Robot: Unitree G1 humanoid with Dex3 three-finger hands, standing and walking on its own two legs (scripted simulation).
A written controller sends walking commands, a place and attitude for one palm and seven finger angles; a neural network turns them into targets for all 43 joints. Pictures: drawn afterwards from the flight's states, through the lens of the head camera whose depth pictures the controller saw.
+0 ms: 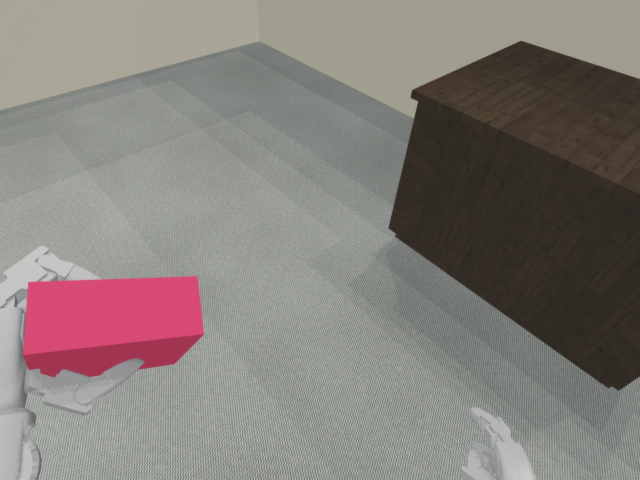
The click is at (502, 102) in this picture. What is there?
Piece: table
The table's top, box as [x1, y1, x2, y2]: [411, 41, 639, 205]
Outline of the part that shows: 412,90 412,98 639,205 639,79 520,41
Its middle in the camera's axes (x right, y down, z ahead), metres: +0.87 -0.35 +1.15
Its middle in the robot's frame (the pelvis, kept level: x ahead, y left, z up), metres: +1.14 -0.82 -0.07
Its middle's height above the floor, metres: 0.70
